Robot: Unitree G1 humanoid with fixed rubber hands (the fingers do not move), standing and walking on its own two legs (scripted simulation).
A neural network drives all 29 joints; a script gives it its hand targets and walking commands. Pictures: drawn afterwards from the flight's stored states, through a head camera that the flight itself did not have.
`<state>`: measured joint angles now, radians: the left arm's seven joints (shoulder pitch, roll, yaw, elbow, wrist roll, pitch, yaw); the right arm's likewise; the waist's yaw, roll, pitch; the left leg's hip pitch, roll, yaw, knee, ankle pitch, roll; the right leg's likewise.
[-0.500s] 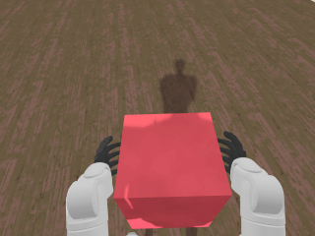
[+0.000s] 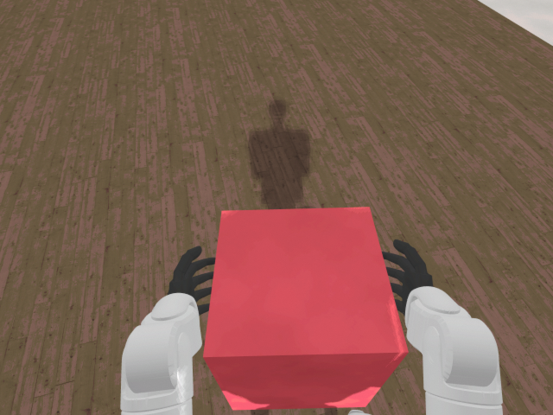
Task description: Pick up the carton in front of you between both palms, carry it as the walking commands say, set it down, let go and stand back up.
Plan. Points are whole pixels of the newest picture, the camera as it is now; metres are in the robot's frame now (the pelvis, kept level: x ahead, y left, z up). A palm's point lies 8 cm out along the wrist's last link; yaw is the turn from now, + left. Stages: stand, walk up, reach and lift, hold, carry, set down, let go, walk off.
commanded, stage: carry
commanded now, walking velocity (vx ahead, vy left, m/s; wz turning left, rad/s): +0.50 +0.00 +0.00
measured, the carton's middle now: (297, 314) +0.29 -0.01 -0.02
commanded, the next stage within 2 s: none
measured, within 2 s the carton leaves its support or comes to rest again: neither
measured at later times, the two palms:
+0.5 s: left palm (225, 134) +0.59 +0.11 +0.08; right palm (382, 129) +0.61 -0.19 +0.07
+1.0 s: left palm (215, 55) +0.92 +0.15 +0.06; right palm (334, 52) +0.92 -0.14 +0.07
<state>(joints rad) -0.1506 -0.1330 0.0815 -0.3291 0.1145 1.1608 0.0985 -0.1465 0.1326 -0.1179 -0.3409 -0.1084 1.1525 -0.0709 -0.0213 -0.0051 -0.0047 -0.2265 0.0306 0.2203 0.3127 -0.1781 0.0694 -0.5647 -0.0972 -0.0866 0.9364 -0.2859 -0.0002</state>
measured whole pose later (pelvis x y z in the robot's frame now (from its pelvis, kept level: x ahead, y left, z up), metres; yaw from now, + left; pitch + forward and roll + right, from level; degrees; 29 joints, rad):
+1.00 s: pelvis +0.65 +0.01 +0.00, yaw +0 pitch +5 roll -1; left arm -0.17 -0.13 0.09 -0.32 0.12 1.18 0.10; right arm -0.16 0.13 -0.13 -0.33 -0.11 1.17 -0.07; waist -0.03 0.00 -0.02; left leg -0.22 0.03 0.22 0.31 -0.18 0.06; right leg -0.56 -0.09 -0.10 0.91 -0.29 0.00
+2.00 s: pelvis +0.90 +0.01 -0.02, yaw +2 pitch +4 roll -1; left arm -0.22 -0.14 0.15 0.13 0.22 0.79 0.04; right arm -0.21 0.14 -0.19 0.12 -0.24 0.77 0.00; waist 0.00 0.03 -0.09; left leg -0.13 0.04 0.11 0.51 -0.43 0.01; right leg -0.34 -0.07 -0.21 0.56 -0.27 -0.01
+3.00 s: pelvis +0.84 +0.00 -0.02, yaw +3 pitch +1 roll +0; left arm -0.27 -0.15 0.20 0.22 0.24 0.74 0.03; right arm -0.26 0.15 -0.22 0.20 -0.27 0.73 0.00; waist 0.00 0.01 -0.09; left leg -0.19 0.03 0.11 0.52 -0.35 0.01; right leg -0.36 -0.08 -0.22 0.49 -0.15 -0.03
